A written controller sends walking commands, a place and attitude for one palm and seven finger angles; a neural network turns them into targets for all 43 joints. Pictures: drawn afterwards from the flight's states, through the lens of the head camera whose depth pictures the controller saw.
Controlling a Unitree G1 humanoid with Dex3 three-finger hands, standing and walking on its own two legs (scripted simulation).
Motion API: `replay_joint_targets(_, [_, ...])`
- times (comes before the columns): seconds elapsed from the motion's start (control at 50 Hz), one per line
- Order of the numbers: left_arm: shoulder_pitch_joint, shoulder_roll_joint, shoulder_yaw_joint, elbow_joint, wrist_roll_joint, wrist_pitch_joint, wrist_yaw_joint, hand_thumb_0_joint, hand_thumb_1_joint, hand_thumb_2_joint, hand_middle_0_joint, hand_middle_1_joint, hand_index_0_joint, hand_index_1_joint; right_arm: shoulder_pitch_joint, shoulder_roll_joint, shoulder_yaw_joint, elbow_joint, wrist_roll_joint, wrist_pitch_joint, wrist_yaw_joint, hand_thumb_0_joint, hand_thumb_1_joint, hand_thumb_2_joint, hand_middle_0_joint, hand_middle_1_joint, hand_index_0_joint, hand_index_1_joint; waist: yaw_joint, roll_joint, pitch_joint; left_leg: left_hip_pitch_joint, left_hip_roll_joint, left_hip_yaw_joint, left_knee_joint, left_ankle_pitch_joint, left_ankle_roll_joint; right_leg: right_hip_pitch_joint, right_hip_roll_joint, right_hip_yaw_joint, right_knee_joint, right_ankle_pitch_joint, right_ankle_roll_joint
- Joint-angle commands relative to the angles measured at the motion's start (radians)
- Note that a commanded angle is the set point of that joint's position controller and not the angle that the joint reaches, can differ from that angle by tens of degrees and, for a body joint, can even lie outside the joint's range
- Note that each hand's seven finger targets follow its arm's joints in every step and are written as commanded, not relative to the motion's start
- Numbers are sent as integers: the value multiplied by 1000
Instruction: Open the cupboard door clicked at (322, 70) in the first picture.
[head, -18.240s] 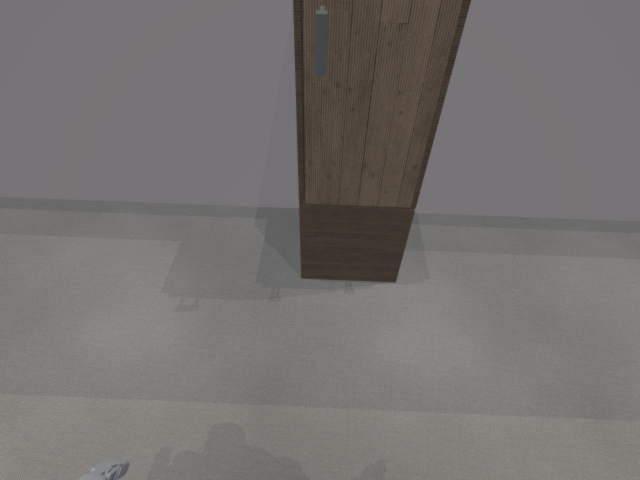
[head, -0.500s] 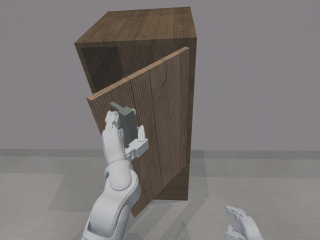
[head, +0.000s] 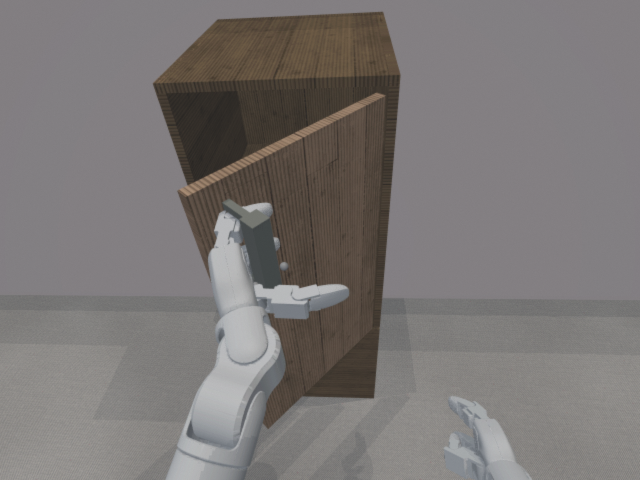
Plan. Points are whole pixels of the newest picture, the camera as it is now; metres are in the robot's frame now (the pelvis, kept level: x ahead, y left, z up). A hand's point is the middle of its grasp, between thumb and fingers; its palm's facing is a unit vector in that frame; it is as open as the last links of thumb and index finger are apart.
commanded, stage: open thumb and fingers to let go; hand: left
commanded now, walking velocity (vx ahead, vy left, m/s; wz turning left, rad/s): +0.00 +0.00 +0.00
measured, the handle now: (252, 251) +0.33 +0.12 +0.16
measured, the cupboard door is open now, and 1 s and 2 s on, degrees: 48 50 50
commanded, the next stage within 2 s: slide the hand sideways off the handle in 0.22 s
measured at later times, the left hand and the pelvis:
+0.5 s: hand (277, 291) +0.27 +0.07 +0.16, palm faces -0.10 -0.99 -0.06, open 16.1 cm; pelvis -0.01 +0.06 +0.00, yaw -1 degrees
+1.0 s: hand (261, 317) +0.24 +0.08 +0.16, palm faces -0.05 -1.00 +0.00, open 16.3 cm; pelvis -0.01 +0.06 +0.00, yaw -3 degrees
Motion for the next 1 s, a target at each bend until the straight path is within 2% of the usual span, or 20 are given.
replay_joint_targets(0.0, [-250,-41,22,-214,27,-47,16,0,-500,300,-225,-750,-225,-750,-192,-44,-20,-189,0,-58,0,0,-900,-900,200,300,200,300,21,-178,-181,43,-33,35,3,195,32,40,-155,152,-108,262,96])
replay_joint_targets(0.06, [-216,-59,12,-206,23,-38,17,0,-500,300,-200,-600,-200,-600,-188,-46,-21,-195,0,-52,6,0,-900,-900,200,300,200,300,21,-190,-180,45,-32,42,5,209,32,36,-143,128,-94,275,92])
replay_joint_targets(0.1, [-260,-98,-25,-202,27,-31,25,0,-500,300,-183,-500,-183,-500,-190,-46,-20,-193,-1,-57,14,0,-900,-900,200,300,200,300,12,-176,-156,51,-29,43,11,198,31,-4,-134,115,-95,217,84])
replay_joint_targets(0.14, [-277,-100,-22,-174,26,-20,38,0,-500,300,-167,-400,-167,-400,-196,-46,-20,-184,1,-58,18,0,-900,-900,200,300,200,300,13,-182,-134,51,-24,38,8,183,29,-33,-120,99,-102,135,73])
replay_joint_targets(0.18, [-302,-111,-29,-177,30,-13,50,0,-500,300,-150,-300,-150,-300,-205,-49,-23,-180,-1,-57,24,0,-900,-900,200,300,200,300,14,-138,-143,62,-19,38,11,185,26,-51,-114,93,-91,100,62])
replay_joint_targets(0.3, [-340,-170,-67,-135,35,23,82,0,-500,300,-150,-300,-150,-300,-219,-51,-25,-160,2,-47,50,0,-900,-900,200,300,200,300,11,-105,-136,46,0,18,1,175,7,-85,-88,45,-28,67,43])
replay_joint_targets(0.32, [-318,-125,-334,-207,134,-37,-164,0,-500,300,-150,-300,-150,-300,-101,-98,-26,-183,2,-14,55,0,-900,-900,200,300,200,300,-96,-165,-94,105,-12,9,-24,221,37,-114,-73,94,-6,177,50])
replay_joint_targets(0.34, [-381,-56,-275,-257,91,-84,-291,0,-500,300,-150,-300,-150,-300,-104,-82,-33,-238,28,5,40,0,-900,-900,200,300,200,300,-75,-117,-183,123,-6,12,-20,244,41,-75,-74,81,18,229,40])
replay_joint_targets(0.36, [-397,-11,-255,-241,73,-117,-357,0,-500,300,-150,-300,-150,-300,-98,-77,-25,-248,30,9,21,0,-900,-900,200,300,200,300,-63,-110,-212,134,-12,16,-17,256,46,-53,-73,81,33,262,40])
replay_joint_targets(0.38, [-415,9,-236,-273,46,-135,-408,0,-500,300,-150,-300,-150,-300,-108,-71,-18,-274,33,9,8,0,-900,-900,200,300,200,300,-58,-77,-236,150,-9,17,-21,240,45,-43,-74,75,27,246,40])
replay_joint_targets(0.42, [-404,5,-199,-250,-7,-144,-451,0,-500,300,-150,-300,-150,-300,-119,-60,-2,-296,42,-2,-10,0,-900,-900,200,300,200,300,-49,-87,-196,137,-3,4,-40,164,40,-66,-70,61,0,138,42])
replay_joint_targets(0.44, [-396,-22,-193,-204,-35,-133,-448,0,-500,300,-150,-300,-150,-300,-127,-56,9,-296,47,-8,-14,0,-900,-900,200,300,200,300,-50,-75,-125,104,2,-8,-58,97,35,-101,-66,50,-13,66,43])
replay_joint_targets(0.46, [-404,-24,-159,-176,-63,-124,-432,0,-500,300,-150,-300,-150,-300,-136,-57,14,-291,49,-13,-19,0,-900,-900,200,300,200,300,-46,-105,-94,81,4,-19,-79,36,30,-113,-61,42,-20,12,47])
replay_joint_targets(0.52, [-340,-18,-90,-204,-92,-93,-366,0,-500,300,-150,-300,-150,-300,-162,-60,14,-298,48,-23,-11,0,-900,-900,200,300,200,300,-10,-123,-101,47,8,-27,-109,-3,17,-84,-54,31,-9,-19,47])
replay_joint_targets(0.54, [-308,-20,-81,-200,-87,-83,-345,0,-500,300,-150,-300,-150,-300,-162,-59,15,-298,46,-21,-4,0,-900,-900,200,300,200,300,3,-107,-103,33,7,-33,-119,-13,11,-77,-54,27,2,-21,46])
replay_joint_targets(0.6, [-271,-40,-114,-250,-32,-78,-294,0,-500,300,-150,-300,-150,-300,-152,-60,6,-307,40,-10,22,0,-900,-900,200,300,200,300,-1,-102,-121,32,18,-26,-118,6,-1,-77,-53,30,21,-7,43])
replay_joint_targets(0.66, [-230,-16,-119,-281,18,-81,-274,0,-500,300,-150,-300,-150,-300,-144,-61,3,-312,34,4,34,0,-900,-900,200,300,200,300,0,-96,-126,33,20,-11,-103,34,0,-74,-54,41,15,-4,40])
replay_joint_targets(0.76, [-171,7,-134,-342,32,-84,-288,0,-500,300,-150,-300,-150,-300,-156,-58,7,-334,35,15,29,0,-900,-900,200,300,200,300,-7,-131,-109,27,17,-1,-87,8,20,-80,-57,54,-13,-38,44])
replay_joint_targets(0.82, [-155,25,-130,-386,23,-82,-305,0,-500,300,-150,-300,-150,-300,-167,-55,12,-340,38,15,20,0,-900,-900,200,300,200,300,-7,-86,-97,31,10,5,-87,-7,25,-84,-58,65,-30,-57,42])
replay_joint_targets(0.98, [70,62,-124,-532,2,-83,-354,0,-500,300,-150,-300,-150,-300,-163,-58,12,-373,40,7,25,0,-900,-900,200,300,200,300,8,-93,-98,42,9,16,-72,75,32,-56,-55,71,-42,5,44])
